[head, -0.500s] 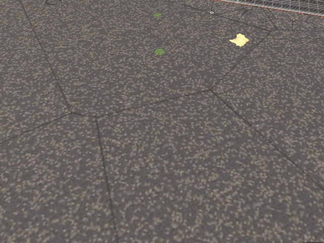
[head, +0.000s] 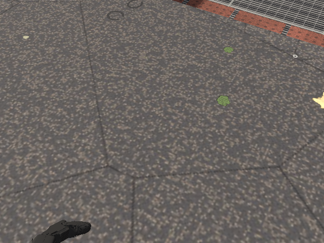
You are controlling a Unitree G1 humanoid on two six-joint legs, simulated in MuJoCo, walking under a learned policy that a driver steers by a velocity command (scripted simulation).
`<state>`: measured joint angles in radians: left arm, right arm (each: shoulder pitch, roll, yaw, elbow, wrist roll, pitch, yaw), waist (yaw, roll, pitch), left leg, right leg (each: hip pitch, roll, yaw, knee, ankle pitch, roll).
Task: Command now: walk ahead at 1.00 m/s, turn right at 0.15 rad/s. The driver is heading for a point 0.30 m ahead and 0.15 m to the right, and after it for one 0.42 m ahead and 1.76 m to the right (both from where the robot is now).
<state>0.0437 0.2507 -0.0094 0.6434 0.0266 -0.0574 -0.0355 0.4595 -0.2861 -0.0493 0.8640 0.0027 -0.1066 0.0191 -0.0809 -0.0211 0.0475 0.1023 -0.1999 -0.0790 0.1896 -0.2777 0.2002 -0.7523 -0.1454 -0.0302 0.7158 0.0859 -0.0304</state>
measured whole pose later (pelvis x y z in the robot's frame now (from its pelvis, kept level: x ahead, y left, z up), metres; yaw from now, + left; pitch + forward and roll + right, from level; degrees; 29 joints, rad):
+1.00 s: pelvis +0.46 -0.05 -0.01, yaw -53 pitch +0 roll +2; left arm 0.16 0.31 0.06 0.58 0.01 0.09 -0.06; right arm 0.23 -0.32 -0.06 0.66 -0.04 0.03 -0.01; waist -0.01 0.02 0.04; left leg -0.40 0.15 0.24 0.68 -0.31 -0.04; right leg -0.31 0.00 -0.02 0.66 -0.37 -0.04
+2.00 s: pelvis +0.48 -0.08 +0.02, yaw -78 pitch +1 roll +0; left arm 0.35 0.27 0.03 0.84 0.02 -0.03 0.00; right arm 0.23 -0.30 -0.05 0.78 -0.03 0.00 0.05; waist 0.03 0.01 -0.03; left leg -0.39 0.01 0.03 0.77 -0.32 0.02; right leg -0.05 0.04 0.10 0.27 -0.24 -0.07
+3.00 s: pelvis +0.61 -0.78 -0.01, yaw -105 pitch +1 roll -1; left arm 0.44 0.31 0.08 0.90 0.00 -0.03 0.00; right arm -0.03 -0.27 0.03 0.61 -0.03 -0.08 -0.01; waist 0.11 0.03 0.09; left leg -0.60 0.00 -0.08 0.51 0.09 -0.02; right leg -0.01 0.22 0.25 0.56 -0.42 -0.13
